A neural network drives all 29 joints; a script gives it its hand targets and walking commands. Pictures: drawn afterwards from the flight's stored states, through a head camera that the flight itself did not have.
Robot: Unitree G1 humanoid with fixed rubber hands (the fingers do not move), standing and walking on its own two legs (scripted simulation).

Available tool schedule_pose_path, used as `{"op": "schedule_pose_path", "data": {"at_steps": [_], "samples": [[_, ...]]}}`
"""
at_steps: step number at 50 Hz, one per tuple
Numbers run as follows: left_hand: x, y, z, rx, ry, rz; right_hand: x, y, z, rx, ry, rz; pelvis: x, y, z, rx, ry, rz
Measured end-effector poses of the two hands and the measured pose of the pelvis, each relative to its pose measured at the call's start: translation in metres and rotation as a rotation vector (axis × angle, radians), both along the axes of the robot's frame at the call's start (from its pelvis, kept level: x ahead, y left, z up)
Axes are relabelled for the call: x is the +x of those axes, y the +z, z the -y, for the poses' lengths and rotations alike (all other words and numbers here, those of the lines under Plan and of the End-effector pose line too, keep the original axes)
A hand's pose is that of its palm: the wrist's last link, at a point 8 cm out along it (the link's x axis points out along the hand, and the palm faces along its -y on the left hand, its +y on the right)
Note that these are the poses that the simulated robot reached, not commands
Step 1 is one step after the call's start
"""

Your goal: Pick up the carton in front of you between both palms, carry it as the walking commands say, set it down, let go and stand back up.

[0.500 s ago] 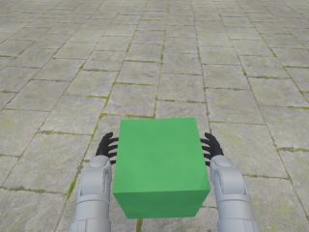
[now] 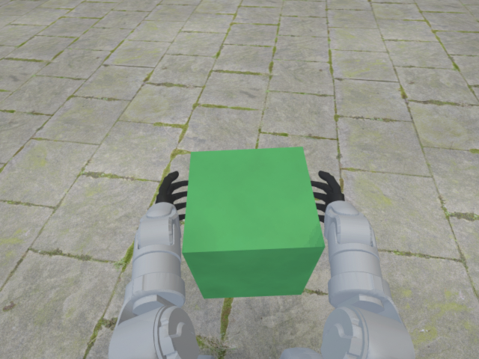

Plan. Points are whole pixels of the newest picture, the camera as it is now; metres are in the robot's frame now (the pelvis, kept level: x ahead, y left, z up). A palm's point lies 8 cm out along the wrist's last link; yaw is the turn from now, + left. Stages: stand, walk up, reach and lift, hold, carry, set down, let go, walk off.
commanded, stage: set down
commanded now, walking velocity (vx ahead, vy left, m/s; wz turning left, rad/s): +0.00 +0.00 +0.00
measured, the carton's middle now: (249, 228) +0.35 -0.01 -0.03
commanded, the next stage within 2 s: none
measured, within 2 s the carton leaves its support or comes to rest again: neither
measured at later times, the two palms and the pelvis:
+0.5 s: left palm (193, 244) +0.40 +0.13 -0.18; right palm (311, 244) +0.40 -0.17 -0.19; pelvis -0.01 -0.01 -0.11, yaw +1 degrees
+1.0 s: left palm (206, 257) +0.44 +0.11 -0.32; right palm (307, 257) +0.43 -0.19 -0.33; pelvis -0.03 -0.01 -0.23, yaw +3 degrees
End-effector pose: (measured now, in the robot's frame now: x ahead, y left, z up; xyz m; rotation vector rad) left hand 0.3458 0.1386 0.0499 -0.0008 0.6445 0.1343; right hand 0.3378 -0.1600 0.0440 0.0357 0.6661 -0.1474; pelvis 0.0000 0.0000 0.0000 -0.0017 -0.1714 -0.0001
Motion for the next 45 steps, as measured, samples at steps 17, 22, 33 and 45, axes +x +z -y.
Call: {"op": "schedule_pose_path", "data": {"at_steps": [17,22,33,45], "samples": [[0.030,-0.163,-0.006,0.035,0.017,-0.044,0.040,-0.165,-0.006,-0.059,0.083,-0.044,-0.016,-0.056,0.005,-0.006,0.033,-0.469],[0.046,-0.211,0.006,0.005,0.018,0.006,0.050,-0.215,0.006,-0.035,0.040,0.003,-0.014,-0.089,0.006,-0.001,0.024,-0.645],[0.071,-0.256,0.012,-0.024,0.045,0.000,0.075,-0.262,0.012,0.005,0.021,-0.003,-0.002,-0.142,0.010,0.008,0.030,-0.823],[0.083,-0.334,0.021,-0.021,0.018,-0.019,0.084,-0.336,0.021,-0.021,0.017,-0.022,-0.016,-0.201,0.011,0.001,0.038,-0.924]]}}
